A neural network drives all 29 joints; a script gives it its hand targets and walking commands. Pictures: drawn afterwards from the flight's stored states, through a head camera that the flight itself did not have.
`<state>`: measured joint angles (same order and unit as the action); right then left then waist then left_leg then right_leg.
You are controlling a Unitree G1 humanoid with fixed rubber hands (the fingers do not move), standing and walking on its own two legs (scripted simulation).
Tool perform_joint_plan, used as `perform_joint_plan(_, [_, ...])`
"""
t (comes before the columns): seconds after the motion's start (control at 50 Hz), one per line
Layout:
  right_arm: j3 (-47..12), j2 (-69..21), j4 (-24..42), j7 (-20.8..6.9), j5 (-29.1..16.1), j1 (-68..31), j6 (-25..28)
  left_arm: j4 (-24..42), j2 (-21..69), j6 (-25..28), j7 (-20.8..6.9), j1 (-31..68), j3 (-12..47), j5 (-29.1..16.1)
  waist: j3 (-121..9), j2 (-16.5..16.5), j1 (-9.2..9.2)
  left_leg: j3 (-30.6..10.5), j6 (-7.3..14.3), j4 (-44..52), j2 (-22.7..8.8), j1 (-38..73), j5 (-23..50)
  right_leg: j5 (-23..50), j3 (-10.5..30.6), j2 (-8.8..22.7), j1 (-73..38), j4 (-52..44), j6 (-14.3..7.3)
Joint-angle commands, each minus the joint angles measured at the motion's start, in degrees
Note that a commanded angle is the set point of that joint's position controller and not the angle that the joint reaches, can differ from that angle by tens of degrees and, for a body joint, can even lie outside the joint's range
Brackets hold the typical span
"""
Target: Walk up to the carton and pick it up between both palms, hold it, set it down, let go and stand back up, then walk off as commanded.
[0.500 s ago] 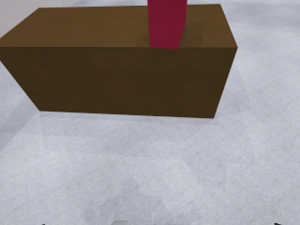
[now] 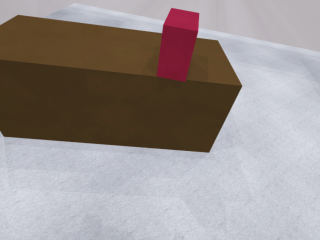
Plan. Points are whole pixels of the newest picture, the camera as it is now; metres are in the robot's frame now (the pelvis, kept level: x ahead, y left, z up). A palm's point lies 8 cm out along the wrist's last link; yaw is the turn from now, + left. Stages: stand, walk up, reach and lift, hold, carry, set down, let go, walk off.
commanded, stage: walk up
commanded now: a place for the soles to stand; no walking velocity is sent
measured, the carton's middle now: (178, 44) +1.13 -0.15 +0.02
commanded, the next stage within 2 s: none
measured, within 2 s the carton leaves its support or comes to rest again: neither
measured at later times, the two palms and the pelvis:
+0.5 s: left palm (67, 225) +0.22 +0.24 -0.11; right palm out of the picture +0.11 -0.40 -0.11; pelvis +0.10 -0.07 -0.02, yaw -6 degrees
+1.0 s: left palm (62, 190) +0.32 +0.28 -0.12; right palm (285, 228) +0.19 -0.35 -0.08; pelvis +0.19 -0.02 -0.02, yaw -7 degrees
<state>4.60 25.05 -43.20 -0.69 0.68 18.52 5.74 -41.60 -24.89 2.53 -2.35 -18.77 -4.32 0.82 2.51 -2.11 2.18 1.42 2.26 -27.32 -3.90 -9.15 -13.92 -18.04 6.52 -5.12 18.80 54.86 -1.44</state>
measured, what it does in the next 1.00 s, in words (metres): walks ahead: right foot, then left foot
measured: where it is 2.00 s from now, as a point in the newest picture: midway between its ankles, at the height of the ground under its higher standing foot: (159, 235)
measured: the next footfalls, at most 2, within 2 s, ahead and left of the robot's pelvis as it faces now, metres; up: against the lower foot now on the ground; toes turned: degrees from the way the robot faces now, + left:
right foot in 0.42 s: +0.19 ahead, -0.18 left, +0.00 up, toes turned +0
left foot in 0.88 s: +0.31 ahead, +0.07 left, +0.00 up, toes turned -7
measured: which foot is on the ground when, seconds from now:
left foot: down 0.00-0.42, up 0.44-0.86, down 0.88-1.00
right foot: up 0.00-0.40, down 0.42-0.90, up 0.92-1.00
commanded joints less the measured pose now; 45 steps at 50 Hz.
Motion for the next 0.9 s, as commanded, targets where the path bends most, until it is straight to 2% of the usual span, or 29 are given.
perform_joint_plan(0.0, [3.5,11.4,1.2,1.2,-0.2,5.7,1.0,0.1,-7.7,-1.4,-1.2,-2.4,-2.3,-0.7,6.0,10.3,-0.15,-6.7,-4.7,14.3,-7.8,3.4,12.2,9.2,1.0,2.2,12.9,2.5,1.2])
perform_joint_plan(0.02, [3.4,11.8,1.8,1.3,-0.1,3.9,0.9,0.8,-8.7,-1.7,-1.1,-0.1,-2.7,-0.5,7.9,13.5,-0.13,-6.3,-3.6,16.2,-8.1,3.9,9.4,10.7,1.1,3.0,14.8,3.0,1.8])
perform_joint_plan(0.14, [4.7,14.3,2.1,1.1,0.2,5.2,0.3,2.4,-10.0,-1.7,-1.6,4.1,-2.2,-0.2,5.4,7.7,2.39,-10.6,2.8,16.2,-12.3,12.4,-2.0,8.4,1.7,4.6,18.8,-3.0,2.4])
perform_joint_plan(0.16, [4.6,14.4,2.6,0.9,-0.2,3.8,-0.1,2.4,-9.7,-1.4,-1.6,3.6,-2.1,-0.1,5.0,10.9,2.5,-6.7,4.5,15.3,-10.6,13.2,-2.9,7.9,0.0,5.0,18.5,-6.2,2.4])
perform_joint_plan(0.2, [4.0,13.7,3.7,0.7,0.4,3.4,-0.2,3.8,-9.1,-1.5,-1.5,5.1,-2.0,0.4,4.8,7.0,2.07,-8.8,7.1,13.8,-13.4,11.8,0.2,6.4,-0.5,6.8,16.7,-9.5,2.5])
perform_joint_plan(0.26, [4.2,14.0,3.3,0.3,1.3,1.5,-0.5,5.6,-9.5,-0.5,-1.6,8.2,-2.3,0.0,6.3,10.7,1.34,-5.0,9.6,9.6,-13.3,11.7,8.6,1.2,-1.8,9.9,13.3,-18.6,1.2])
perform_joint_plan(0.32, [3.0,13.4,4.2,0.0,0.7,0.7,-1.4,2.7,-9.0,1.4,-0.8,-0.7,-2.6,0.2,-1.6,6.5,-2.15,0.0,8.9,-4.4,-9.3,9.2,22.3,4.8,-5.7,5.6,-4.8,-32.8,-0.8])
perform_joint_plan(0.34, [2.2,11.0,5.0,-0.1,0.7,0.8,-1.7,0.4,-10.6,2.0,-0.2,-8.5,-3.8,-0.2,-6.0,4.0,-5.93,2.1,6.1,-17.4,-5.6,7.0,21.7,7.5,-3.0,4.1,-14.2,-38.2,-1.8])
perform_joint_plan(0.36, [0.9,8.7,5.5,0.2,-0.5,3.3,-1.8,-0.5,-14.2,2.7,0.4,-12.2,-4.9,0.4,-8.8,-2.6,-6.05,1.4,4.4,-27.2,-3.8,-6.1,11.8,9.9,5.6,7.2,-25.0,-33.4,-4.2])
perform_joint_plan(0.38, [0.7,5.9,5.2,-0.1,-0.7,7.6,-2.0,1.0,-16.0,2.8,0.8,-10.3,-5.5,0.2,-10.9,-13.5,-4.24,1.6,2.1,-33.1,1.3,-17.0,-15.7,7.2,21.1,15.8,-31.0,-32.4,-5.9])
perform_joint_plan(0.4, [0.4,7.0,4.5,0.0,-0.3,8.3,-2.3,3.0,-15.6,2.8,1.3,-5.4,-4.6,0.5,-6.7,-7.6,-3.23,-3.8,1.1,-34.3,3.8,-22.6,-19.5,2.4,32.1,21.2,-25.0,-34.7,-10.4])
perform_joint_plan(0.42, [1.9,12.4,5.2,0.0,0.4,4.1,-2.9,2.2,-15.2,2.0,1.1,-5.9,-5.0,-0.9,-4.5,-2.4,-5.31,-2.9,0.5,-35.6,2.5,-22.5,-18.5,-5.4,34.0,23.0,-20.6,-38.6,-12.3])
perform_joint_plan(0.44, [2.2,14.1,4.0,0.1,0.1,2.7,-3.1,1.1,-17.6,1.5,1.1,-3.6,-4.8,-0.5,-4.4,-8.0,-4.92,-3.8,0.3,-36.8,1.8,-20.1,-19.5,-12.2,36.6,22.2,-14.8,-41.6,-14.9])
perform_joint_plan(0.48, [1.7,13.4,3.4,-0.4,-0.5,0.5,-2.1,1.3,-14.0,1.9,1.1,-4.4,-4.0,-1.5,-0.3,-2.6,-4.14,-6.5,0.9,-36.2,0.5,-21.9,-12.7,5.0,24.3,19.1,-14.8,-39.1,-12.4])
perform_joint_plan(0.5, [1.5,11.8,3.6,-0.3,-1.2,2.6,-2.1,1.1,-13.5,2.1,1.1,-4.2,-4.0,-1.3,0.7,-5.5,-3.44,-5.6,-0.2,-32.2,-0.6,-22.7,-11.9,14.4,18.2,17.2,-15.7,-36.7,-11.3])
perform_joint_plan(0.54, [1.5,10.4,4.3,-0.4,-1.2,4.0,-2.3,0.7,-12.2,2.6,1.5,-7.7,-4.5,-1.9,-0.9,-1.6,-3.98,-6.7,0.1,-30.5,0.5,-25.4,-7.3,34.5,15.4,16.2,-21.9,-32.9,-7.1])
perform_joint_plan(0.56, [1.6,10.2,3.5,-0.3,-1.4,4.5,-2.6,0.2,-12.7,2.6,1.8,-9.3,-3.8,-2.2,-2.5,-3.7,-4.63,-8.4,0.1,-30.8,1.9,-22.9,-5.8,36.7,15.3,15.4,-21.2,-33.0,-4.1])
perform_joint_plan(0.6, [1.5,10.0,4.0,-0.1,-0.8,0.0,-2.8,0.6,-11.1,2.8,1.8,-9.3,-3.3,-1.6,-1.8,-3.1,-5.03,-8.2,0.0,-28.6,2.4,-25.5,-5.1,35.9,14.1,14.7,-22.9,-33.3,-5.2])
perform_joint_plan(0.62, [1.8,9.6,3.9,-0.1,-0.9,0.6,-3.2,1.2,-12.8,2.6,2.2,-8.3,-3.9,-1.3,-3.8,-2.8,-5.39,-7.0,-0.8,-28.0,2.9,-24.7,-5.6,30.2,15.1,15.0,-23.6,-34.4,-3.1])
perform_joint_plan(0.64, [1.8,9.3,3.2,-0.4,-0.8,-1.3,-3.2,0.7,-13.3,2.5,2.1,-7.2,-4.1,-1.2,-0.3,-5.3,-5.12,-7.7,-1.3,-26.8,2.6,-26.8,-5.4,24.3,14.8,15.6,-19.3,-36.1,-5.3])
perform_joint_plan(0.68, [1.5,10.1,5.3,-0.7,-0.4,-3.0,-2.7,2.1,-14.0,3.1,1.7,-5.0,-4.6,-0.8,1.5,-2.2,-5.19,-5.8,-0.6,-24.5,-0.1,-27.5,-6.5,7.0,17.5,18.7,-13.6,-39.2,-11.2])
perform_joint_plan(0.7, [2.1,10.4,3.9,-0.8,-0.5,-0.8,-2.4,2.2,-14.0,2.9,1.2,-0.7,-4.1,-0.4,2.3,-7.4,-3.67,-4.1,-1.7,-21.9,0.0,-22.7,-6.3,-0.9,13.8,16.9,-6.2,-39.2,-13.1])
perform_joint_plan(0.72, [2.1,10.4,3.8,-1.2,-0.2,-1.0,-1.9,3.0,-12.8,2.5,0.8,0.9,-3.7,-0.1,3.7,-5.1,-2.57,-1.8,-1.4,-18.0,-1.5,-19.4,-7.7,-4.9,12.9,16.7,-2.6,-39.6,-13.7])
perform_joint_plan(0.78, [2.9,10.9,1.3,-1.2,-1.0,7.7,-0.7,4.0,-14.8,2.1,0.5,7.5,-3.8,0.6,-1.4,-9.5,1.92,-0.8,-0.6,-3.8,-1.2,-1.9,3.0,-0.9,7.4,13.2,1.3,-30.9,-10.0])
perform_joint_plan(0.8, [3.6,10.5,-1.7,-0.4,0.0,13.9,-0.4,3.9,-12.1,1.7,0.6,8.0,-3.3,0.4,-4.7,-3.2,4.32,2.0,-0.3,0.2,2.2,4.4,5.7,0.7,6.6,12.2,0.8,-23.2,-7.7])
perform_joint_plan(0.82, [4.2,12.3,-2.1,0.6,0.7,18.2,0.5,4.9,-8.4,1.9,0.6,5.9,-1.5,0.6,-6.9,5.6,6.58,-0.2,-0.8,2.4,2.0,11.0,5.8,3.4,3.2,9.9,5.7,-9.3,-6.0])
perform_joint_plan(0.84, [5.6,16.2,-2.5,1.1,1.2,18.5,0.8,3.4,-3.1,1.4,0.6,0.4,-0.1,0.7,-7.4,17.0,5.42,-15.9,-2.1,5.4,-5.7,15.0,-1.6,-5.5,-3.7,3.8,13.4,3.7,-2.8])
perform_joint_plan(0.86, [5.1,17.5,1.0,1.3,1.2,16.4,1.1,3.9,-3.5,1.0,0.9,-1.9,-0.4,0.7,-5.2,18.7,2.84,-37.8,0.9,11.9,-16.2,15.4,-14.3,-13.9,-1.2,-1.1,24.5,12.3,-0.7])
perform_joint_plan(0.88, [4.7,15.2,2.0,1.1,0.5,9.1,0.6,1.8,-10.6,0.4,1.1,-2.3,-1.9,0.1,-0.3,7.4,-0.13,-40.8,3.5,16.9,-16.7,4.7,-28.8,-8.3,0.8,3.4,23.0,11.8,-0.6])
